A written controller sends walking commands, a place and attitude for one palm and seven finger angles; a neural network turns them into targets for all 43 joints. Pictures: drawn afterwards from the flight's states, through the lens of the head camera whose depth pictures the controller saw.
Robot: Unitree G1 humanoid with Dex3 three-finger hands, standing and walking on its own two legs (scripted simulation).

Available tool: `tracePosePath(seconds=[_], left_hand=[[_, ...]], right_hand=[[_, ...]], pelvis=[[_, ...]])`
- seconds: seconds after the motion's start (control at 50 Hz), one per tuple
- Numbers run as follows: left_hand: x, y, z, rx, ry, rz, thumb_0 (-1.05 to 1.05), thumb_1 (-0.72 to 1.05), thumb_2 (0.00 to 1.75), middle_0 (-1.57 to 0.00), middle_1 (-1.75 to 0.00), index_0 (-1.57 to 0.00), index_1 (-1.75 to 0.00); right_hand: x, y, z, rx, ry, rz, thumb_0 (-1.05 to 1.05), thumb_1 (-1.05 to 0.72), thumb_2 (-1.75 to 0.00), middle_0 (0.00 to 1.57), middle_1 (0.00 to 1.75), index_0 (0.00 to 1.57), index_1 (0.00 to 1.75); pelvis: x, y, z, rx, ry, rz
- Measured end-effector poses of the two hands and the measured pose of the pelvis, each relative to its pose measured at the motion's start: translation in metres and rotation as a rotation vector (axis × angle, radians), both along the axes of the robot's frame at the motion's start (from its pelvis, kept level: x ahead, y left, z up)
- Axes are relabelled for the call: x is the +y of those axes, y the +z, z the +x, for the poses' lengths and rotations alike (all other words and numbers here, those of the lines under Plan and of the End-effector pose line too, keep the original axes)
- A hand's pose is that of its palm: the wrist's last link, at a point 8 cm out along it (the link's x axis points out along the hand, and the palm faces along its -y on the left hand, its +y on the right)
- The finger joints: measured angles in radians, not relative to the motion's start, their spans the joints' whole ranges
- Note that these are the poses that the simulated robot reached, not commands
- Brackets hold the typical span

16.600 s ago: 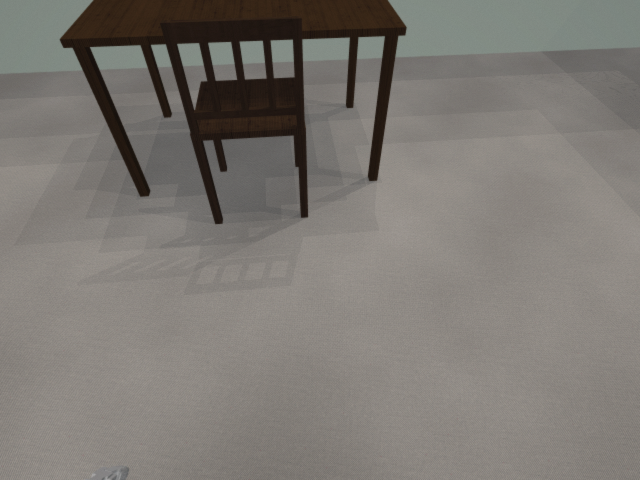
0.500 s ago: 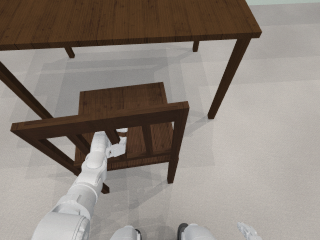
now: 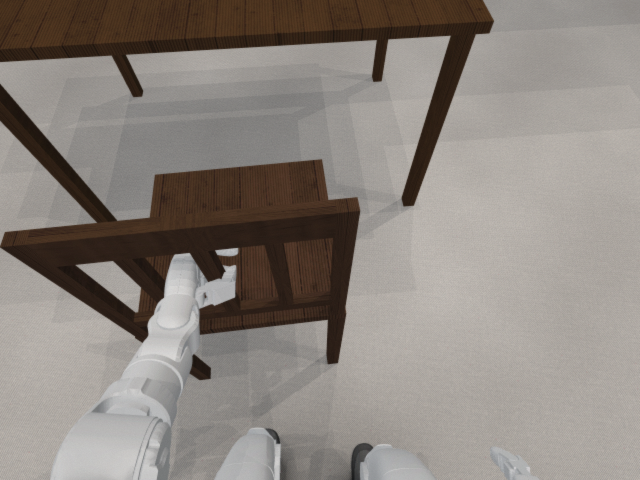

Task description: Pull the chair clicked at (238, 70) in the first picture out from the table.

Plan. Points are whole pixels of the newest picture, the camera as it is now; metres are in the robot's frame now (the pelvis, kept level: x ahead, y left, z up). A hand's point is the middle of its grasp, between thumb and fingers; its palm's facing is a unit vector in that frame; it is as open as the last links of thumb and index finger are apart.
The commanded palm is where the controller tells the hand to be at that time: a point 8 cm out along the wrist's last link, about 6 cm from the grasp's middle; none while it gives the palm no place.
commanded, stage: step backward, pulling the chair out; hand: left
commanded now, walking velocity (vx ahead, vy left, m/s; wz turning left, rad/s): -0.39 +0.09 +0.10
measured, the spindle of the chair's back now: (219, 280) +0.39 +0.16 -0.10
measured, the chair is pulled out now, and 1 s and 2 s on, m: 0.33 0.60 0.63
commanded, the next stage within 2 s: stop walking, hand still on the chair in 0.60 s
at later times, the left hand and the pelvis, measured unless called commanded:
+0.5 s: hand (222, 373) +0.24 +0.13 -0.06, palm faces +0.06 -0.98 -0.17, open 5.5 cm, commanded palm +0.23 +0.18 -0.06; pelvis -0.12 -0.01 +0.00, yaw +1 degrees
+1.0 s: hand out of the picture +0.11 +0.13 -0.06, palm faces +0.06 -0.99 -0.15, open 5.6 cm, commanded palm +0.09 +0.17 -0.04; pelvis -0.20 -0.02 +0.01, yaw +1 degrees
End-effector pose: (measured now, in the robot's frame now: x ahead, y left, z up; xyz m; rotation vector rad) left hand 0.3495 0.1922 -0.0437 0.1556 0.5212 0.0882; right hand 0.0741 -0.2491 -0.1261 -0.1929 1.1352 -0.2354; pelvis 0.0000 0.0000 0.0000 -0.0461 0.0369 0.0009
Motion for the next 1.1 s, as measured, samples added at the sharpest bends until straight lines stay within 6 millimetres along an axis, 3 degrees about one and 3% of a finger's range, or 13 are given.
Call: tracePosePath(seconds=[0.18, 0.28, 0.4, 0.5, 0.64, 0.78, 0.94, 1.1], left_hand=[[-0.007, 0.001, -0.047, 0.012, -0.016, -0.018, 0.05, 0.65, 0.77, -0.31, -1.20, -0.49, -1.44], [-0.004, 0.001, -0.073, 0.019, -0.032, -0.028, 0.05, 0.66, 0.76, -0.29, -1.21, -0.49, -1.44], [-0.005, 0.001, -0.102, 0.010, -0.011, -0.009, 0.05, 0.65, 0.79, -0.32, -1.21, -0.49, -1.44], [-0.009, 0.001, -0.128, 0.010, 0.018, 0.000, 0.05, 0.64, 0.79, -0.34, -1.19, -0.49, -1.44], [-0.012, 0.001, -0.163, 0.020, 0.001, -0.019, 0.05, 0.65, 0.77, -0.31, -1.20, -0.49, -1.44], [-0.010, 0.003, -0.200, 0.036, -0.017, -0.034, 0.05, 0.67, 0.76, -0.27, -1.21, -0.49, -1.44], [-0.013, 0.003, -0.245, 0.038, 0.010, -0.021, 0.06, 0.65, 0.78, -0.29, -1.20, -0.49, -1.44], [-0.020, 0.004, -0.282, 0.055, 0.028, -0.021, 0.07, 0.65, 0.78, -0.30, -1.19, -0.49, -1.44]], right_hand=[[-0.017, 0.008, -0.034, -0.022, 0.018, -0.103, 0.01, -0.91, -0.90, 0.21, 0.30, 0.20, 0.30], [-0.008, 0.018, -0.052, -0.031, 0.050, -0.105, 0.01, -0.91, -0.90, 0.20, 0.30, 0.20, 0.30], [0.005, 0.006, -0.076, -0.030, 0.077, -0.008, 0.01, -0.91, -0.90, 0.20, 0.30, 0.20, 0.30], [-0.002, -0.002, -0.105, -0.043, 0.029, 0.018, 0.01, -0.91, -0.90, 0.21, 0.30, 0.20, 0.30], [-0.021, 0.005, -0.147, -0.022, 0.037, -0.082, 0.01, -0.91, -0.90, 0.21, 0.30, 0.20, 0.30], [-0.014, 0.019, -0.179, -0.022, 0.050, -0.083, 0.01, -0.91, -0.90, 0.20, 0.30, 0.20, 0.30], [0.002, 0.016, -0.184, -0.079, 0.068, 0.015, 0.01, -0.91, -0.90, 0.21, 0.30, 0.20, 0.30], [-0.011, 0.025, -0.164, -0.159, 0.069, -0.014, 0.01, -0.91, -0.90, 0.21, 0.30, 0.20, 0.30]], pelvis=[[0.011, -0.001, -0.042, 0.029, 0.050, 0.031], [0.013, 0.003, -0.066, 0.019, 0.034, 0.050], [-0.003, 0.001, -0.093, 0.012, 0.009, 0.024], [-0.013, 0.000, -0.123, 0.002, 0.018, 0.013], [0.000, -0.002, -0.155, 0.016, 0.057, 0.034], [0.003, 0.005, -0.181, -0.012, 0.042, 0.029], [-0.016, 0.008, -0.199, -0.043, 0.025, 0.021], [-0.019, 0.010, -0.194, -0.063, 0.029, 0.035]])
